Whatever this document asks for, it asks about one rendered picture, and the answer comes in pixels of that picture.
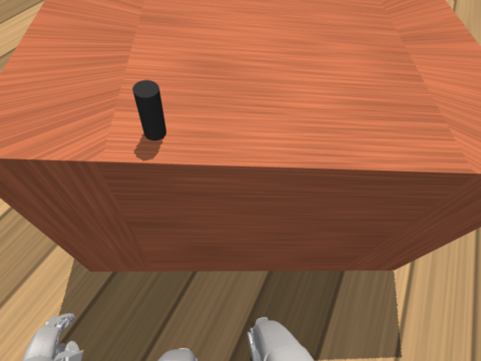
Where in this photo can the can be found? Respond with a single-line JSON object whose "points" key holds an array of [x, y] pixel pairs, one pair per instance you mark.
{"points": [[149, 104]]}

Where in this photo can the left robot hand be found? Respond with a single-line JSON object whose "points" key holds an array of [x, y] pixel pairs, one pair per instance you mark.
{"points": [[45, 341]]}

